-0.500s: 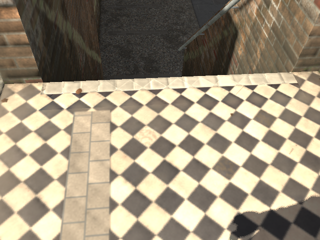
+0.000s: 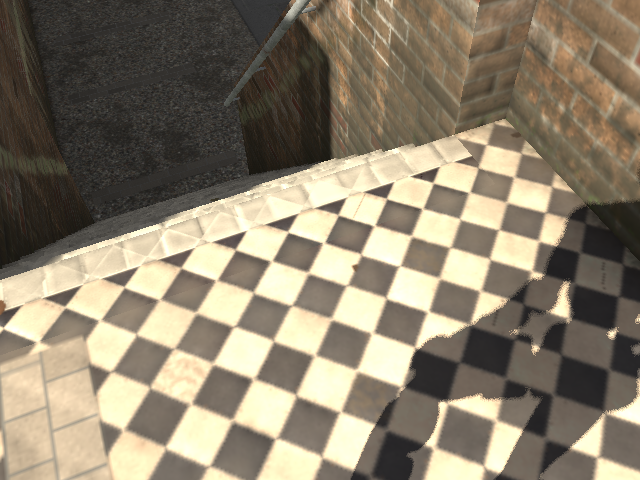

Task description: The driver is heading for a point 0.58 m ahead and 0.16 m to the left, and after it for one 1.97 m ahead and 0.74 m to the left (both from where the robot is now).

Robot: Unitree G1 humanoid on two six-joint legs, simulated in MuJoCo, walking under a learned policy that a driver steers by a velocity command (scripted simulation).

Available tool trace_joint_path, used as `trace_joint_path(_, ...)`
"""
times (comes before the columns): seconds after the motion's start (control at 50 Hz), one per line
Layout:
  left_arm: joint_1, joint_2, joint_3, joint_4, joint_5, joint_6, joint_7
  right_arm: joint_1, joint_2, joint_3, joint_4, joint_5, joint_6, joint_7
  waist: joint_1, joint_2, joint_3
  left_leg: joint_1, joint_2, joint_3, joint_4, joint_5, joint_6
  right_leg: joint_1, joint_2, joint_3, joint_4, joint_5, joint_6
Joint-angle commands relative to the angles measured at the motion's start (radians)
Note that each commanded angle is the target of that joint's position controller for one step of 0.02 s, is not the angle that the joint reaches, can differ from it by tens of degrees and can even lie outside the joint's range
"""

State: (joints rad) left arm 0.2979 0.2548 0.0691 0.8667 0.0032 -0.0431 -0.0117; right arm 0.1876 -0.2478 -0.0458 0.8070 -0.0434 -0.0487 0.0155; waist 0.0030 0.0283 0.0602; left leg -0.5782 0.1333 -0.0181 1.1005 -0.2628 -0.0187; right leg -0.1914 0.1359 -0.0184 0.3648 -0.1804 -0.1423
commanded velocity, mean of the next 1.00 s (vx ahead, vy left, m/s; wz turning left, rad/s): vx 0.33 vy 0.00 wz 0.40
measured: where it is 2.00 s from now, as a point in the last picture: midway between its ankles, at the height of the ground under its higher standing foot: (290, 412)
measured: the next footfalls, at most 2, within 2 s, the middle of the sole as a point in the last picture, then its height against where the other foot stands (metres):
left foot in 0.36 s outside the picture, level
right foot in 0.86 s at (330, 412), level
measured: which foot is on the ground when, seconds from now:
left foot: up 0.00-0.34, down 0.36-0.88, up 0.90-1.00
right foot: down 0.00-0.38, up 0.40-0.84, down 0.86-1.00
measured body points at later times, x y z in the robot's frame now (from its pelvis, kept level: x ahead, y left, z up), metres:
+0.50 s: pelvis +0.28 +0.06 -0.01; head +0.31 +0.07 +0.44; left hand +0.31 +0.33 -0.14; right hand +0.41 -0.19 -0.14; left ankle +0.32 +0.11 -0.74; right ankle +0.21 -0.07 -0.64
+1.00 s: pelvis +0.46 +0.06 -0.01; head +0.50 +0.06 +0.44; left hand +0.47 +0.37 -0.10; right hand +0.67 -0.16 -0.14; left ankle +0.34 +0.11 -0.66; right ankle +0.57 +0.02 -0.74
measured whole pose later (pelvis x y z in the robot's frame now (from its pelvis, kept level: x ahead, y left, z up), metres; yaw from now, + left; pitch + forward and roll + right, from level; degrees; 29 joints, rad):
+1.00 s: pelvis +0.46 +0.06 -0.01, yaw +31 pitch +0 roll +1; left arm 0.14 0.26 0.00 0.70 0.02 0.00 0.04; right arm 0.25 -0.33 -0.08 0.78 -0.02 0.05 -0.01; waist -0.04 0.04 0.08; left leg -0.40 -0.13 -0.08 1.15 -0.51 0.00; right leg -0.35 0.01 -0.03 0.49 -0.14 -0.04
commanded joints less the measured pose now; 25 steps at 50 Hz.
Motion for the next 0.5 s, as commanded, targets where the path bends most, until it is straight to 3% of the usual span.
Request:
trace_joint_path(0.02,0.057,0.107,0.017,-0.031,-0.002,-0.036,0.001,0.067,-0.056,-0.011,-0.015,0.002,0.020,0.010,-0.011,-0.062,-0.043,-0.050,0.008,0.040,-0.079,0.120,-0.002,0.066,-0.266,0.180,-0.193,0.415,-0.079)
trace_joint_path(0.1,0.117,0.105,0.007,-0.009,0.003,-0.043,0.002,-0.057,-0.063,-0.009,-0.043,0.018,0.020,0.017,0.035,-0.077,-0.013,-0.131,-0.007,0.042,-0.223,0.252,0.024,0.171,-0.269,0.119,-0.216,0.439,-0.013)
trace_joint_path(0.24,0.172,0.091,-0.015,0.044,0.024,-0.050,0.031,-0.198,-0.046,0.008,-0.090,0.020,0.007,0.034,0.066,-0.068,0.056,-0.123,-0.101,0.080,-0.453,0.254,0.090,0.323,-0.325,0.004,-0.216,0.590,0.007)
trace_joint_path(0.3,0.141,0.122,-0.016,0.056,0.028,-0.050,0.048,-0.117,-0.058,0.002,-0.072,0.019,0.006,0.025,0.013,-0.105,-0.007,0.048,-0.187,0.156,-0.500,0.126,0.144,0.364,-0.336,-0.051,-0.045,1.042,0.036)
trace_joint_path(0.32,0.132,0.139,-0.012,0.058,0.032,-0.044,0.053,-0.031,-0.076,-0.006,-0.048,0.017,0.004,0.019,-0.025,-0.121,-0.055,0.130,-0.218,0.167,-0.511,0.075,0.167,0.373,-0.341,-0.063,0.084,1.160,0.042)
trace_joint_path(0.34,0.119,0.157,-0.008,0.055,0.035,-0.037,0.054,0.102,-0.101,-0.019,-0.008,0.015,-0.002,0.015,-0.081,-0.123,-0.123,0.270,-0.238,0.153,-0.557,0.067,0.194,0.339,-0.339,-0.071,0.264,1.144,0.046)
trace_joint_path(0.36,0.078,0.169,-0.007,0.034,0.025,-0.037,0.052,0.257,-0.140,-0.038,0.032,-0.001,-0.009,0.007,-0.167,-0.092,-0.195,0.505,-0.180,0.054,-0.623,0.096,0.245,0.171,-0.319,-0.098,0.511,0.927,0.054)
trace_joint_path(0.38,0.087,0.106,-0.023,-0.022,0.003,-0.048,0.039,0.339,-0.258,-0.074,0.035,-0.008,-0.001,-0.007,-0.162,0.097,-0.293,0.777,0.089,-0.350,-0.639,0.079,0.370,-0.166,-0.175,-0.145,0.917,0.328,0.092)
trace_joint_path(0.4,0.096,0.107,-0.018,-0.049,0.012,-0.057,0.026,0.271,-0.260,-0.075,0.032,0.025,0.006,0.002,-0.090,0.160,-0.337,0.879,0.217,-0.755,-0.760,0.211,0.478,-0.437,-0.031,0.017,1.120,-0.324,0.101)
trace_joint_path(0.42,0.030,0.112,-0.022,-0.064,0.027,-0.064,0.018,0.212,-0.228,-0.072,0.032,0.050,0.009,0.006,-0.075,0.036,-0.212,0.777,0.178,-0.610,-0.785,0.139,0.442,-0.512,-0.123,0.113,1.087,-0.228,0.087)
trace_joint_path(0.44,-0.008,0.116,-0.024,-0.080,0.019,-0.074,0.012,0.160,-0.173,-0.060,0.021,0.045,0.012,0.005,-0.055,-0.023,-0.110,0.632,0.151,-0.505,-0.826,0.150,0.407,-0.504,-0.161,0.094,1.018,-0.159,0.092)
trace_joint_path(0.46,-0.014,0.110,-0.023,-0.079,0.019,-0.070,0.013,0.116,-0.134,-0.048,0.013,0.040,0.011,0.002,-0.013,-0.075,-0.031,0.509,0.107,-0.420,-0.847,0.299,0.363,-0.461,-0.188,0.081,0.938,-0.143,0.103)
trace_joint_path(0.5,0.019,0.088,-0.029,-0.081,0.041,-0.029,0.016,0.095,-0.119,-0.037,0.010,0.045,-0.002,-0.004,0.035,-0.063,-0.024,0.381,0.038,-0.280,-0.840,0.635,0.326,-0.353,-0.205,0.066,0.846,-0.156,0.147)
Over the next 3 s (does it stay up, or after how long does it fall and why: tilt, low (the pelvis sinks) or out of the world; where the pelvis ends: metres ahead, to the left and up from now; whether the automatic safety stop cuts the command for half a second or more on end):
stays up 0.77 0.07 0.00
